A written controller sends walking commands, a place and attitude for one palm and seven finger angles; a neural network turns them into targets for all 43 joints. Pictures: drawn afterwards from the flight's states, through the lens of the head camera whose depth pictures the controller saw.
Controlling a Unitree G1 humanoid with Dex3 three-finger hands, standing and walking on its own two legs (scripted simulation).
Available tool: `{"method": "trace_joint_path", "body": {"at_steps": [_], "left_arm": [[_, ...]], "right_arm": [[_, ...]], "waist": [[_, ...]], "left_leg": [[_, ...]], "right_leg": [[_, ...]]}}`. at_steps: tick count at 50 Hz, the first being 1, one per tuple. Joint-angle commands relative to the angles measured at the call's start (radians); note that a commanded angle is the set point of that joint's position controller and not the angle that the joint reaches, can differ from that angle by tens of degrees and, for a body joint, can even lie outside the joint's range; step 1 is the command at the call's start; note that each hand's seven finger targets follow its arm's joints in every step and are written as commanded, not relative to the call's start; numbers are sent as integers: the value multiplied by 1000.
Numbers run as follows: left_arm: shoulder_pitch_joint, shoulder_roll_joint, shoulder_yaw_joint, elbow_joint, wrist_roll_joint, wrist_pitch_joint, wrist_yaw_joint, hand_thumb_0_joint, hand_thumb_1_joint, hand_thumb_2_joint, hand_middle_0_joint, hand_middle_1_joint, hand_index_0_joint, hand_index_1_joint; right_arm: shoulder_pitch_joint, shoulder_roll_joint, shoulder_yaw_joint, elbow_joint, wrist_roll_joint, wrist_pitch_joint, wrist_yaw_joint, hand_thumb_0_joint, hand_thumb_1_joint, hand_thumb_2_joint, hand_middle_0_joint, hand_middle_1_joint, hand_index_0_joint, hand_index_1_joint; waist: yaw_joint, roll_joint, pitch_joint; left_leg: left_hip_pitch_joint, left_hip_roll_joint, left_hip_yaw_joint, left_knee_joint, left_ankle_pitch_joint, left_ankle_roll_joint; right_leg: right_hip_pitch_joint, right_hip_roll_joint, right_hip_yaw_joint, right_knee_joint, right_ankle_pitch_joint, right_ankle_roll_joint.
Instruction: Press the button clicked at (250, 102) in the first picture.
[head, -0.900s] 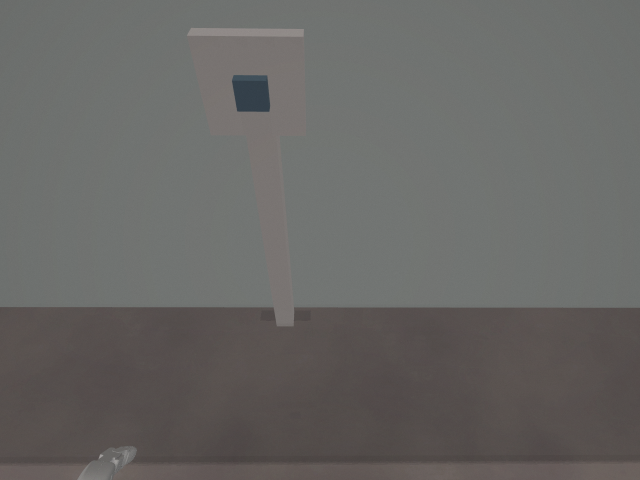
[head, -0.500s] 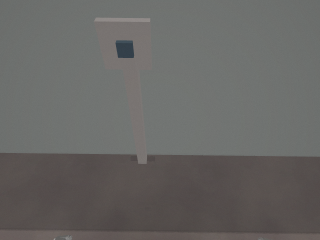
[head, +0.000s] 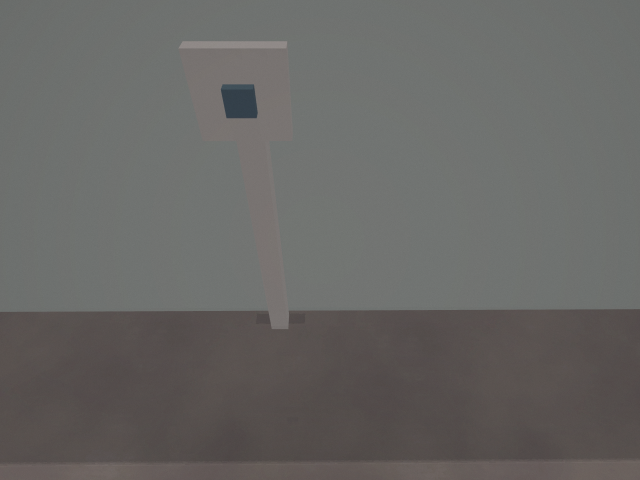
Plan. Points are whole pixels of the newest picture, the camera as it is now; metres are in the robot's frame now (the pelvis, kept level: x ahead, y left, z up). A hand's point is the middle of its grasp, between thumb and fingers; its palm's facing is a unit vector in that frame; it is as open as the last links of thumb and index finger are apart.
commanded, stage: stand and wait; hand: left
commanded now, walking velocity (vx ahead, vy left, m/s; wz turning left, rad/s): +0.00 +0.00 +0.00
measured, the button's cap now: (240, 100) +0.70 +0.19 +0.12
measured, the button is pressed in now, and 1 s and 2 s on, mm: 0 0 0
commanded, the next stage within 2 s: look at it before walking up in 0.06 s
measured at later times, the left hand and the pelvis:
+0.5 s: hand out of the picture +0.07 +0.25 -0.16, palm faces -0.03 -0.95 -0.33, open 7.4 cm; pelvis +0.00 +0.01 +0.00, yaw +0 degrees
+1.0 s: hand out of the picture +0.05 +0.22 -0.18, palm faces -0.01 -0.97 -0.24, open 7.4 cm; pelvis +0.03 +0.01 -0.01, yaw +0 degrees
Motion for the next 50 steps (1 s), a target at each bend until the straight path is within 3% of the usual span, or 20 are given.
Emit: {"method": "trace_joint_path", "body": {"at_steps": [1, 17, 38, 40, 42, 45, 47, 50], "left_arm": [[-40, 218, 41, -62, 1, -22, 18, 0, 900, 900, -200, -300, -200, -300], [-29, 211, 40, -57, 1, -24, 18, 0, 900, 900, -200, -300, -200, -300], [-22, 214, 39, -49, 3, -24, 18, 0, 900, 900, -200, -300, -200, -300], [53, 88, 12, -16, 2, -8, 23, 0, 900, 900, -200, -300, -200, -300], [78, 90, 14, -7, 8, 4, 17, 0, 900, 900, -200, -300, -200, -300], [106, 96, 23, -13, 13, 9, 6, 0, 900, 900, -200, -300, -200, -300], [127, 79, 28, -20, 13, 7, 1, 0, 900, 900, -200, -300, -200, -300], [169, 49, 31, -23, 13, -5, -3, 0, 900, 900, -200, -300, -200, -300]], "right_arm": [[-41, -192, -34, -62, 5, -20, -14, 0, -900, -900, 200, 300, 200, 300], [-39, -194, -34, -56, 7, -26, -16, 0, -900, -900, 200, 300, 200, 300], [-50, -200, -35, -55, 10, -27, -16, 0, -900, -900, 200, 300, 200, 300], [11, -70, -4, -27, 3, -11, -10, 0, -900, -900, 200, 300, 200, 300], [34, -68, -7, -20, -2, 0, -5, 0, -900, -900, 200, 300, 200, 300], [57, -72, -14, -25, -8, 4, -2, 0, -900, -900, 200, 300, 200, 300], [77, -70, -18, -27, -8, 0, -3, 0, -900, -900, 200, 300, 200, 300], [125, -66, -27, -28, -3, -11, -8, 0, -900, -900, 200, 300, 200, 300]], "waist": [[5, -26, -49], [5, -14, -74], [6, -10, -76], [7, -23, -96], [10, -40, -29], [12, -34, 57], [10, -8, 105], [8, 37, 108]], "left_leg": [[-5, 86, -77, -45, 81, 43], [16, 97, -81, -51, 138, 46], [29, 101, -86, -64, 168, 49], [33, 93, -65, -46, 75, 32], [-21, 76, -61, -32, -117, 36], [-100, 69, -76, -33, -302, 51], [-132, 80, -97, -37, -345, 66], [-111, 122, -146, -29, -291, 101]], "right_leg": [[-24, -134, 131, -95, 82, -20], [-6, -130, 117, -77, 168, -17], [7, -132, 104, -79, 192, -11], [10, -127, 92, -78, 69, 7], [-40, -116, 108, -87, -162, 1], [-104, -100, 121, -78, -319, -15], [-142, -85, 112, -38, -331, -23], [-164, -60, 66, 57, -241, -27]]}}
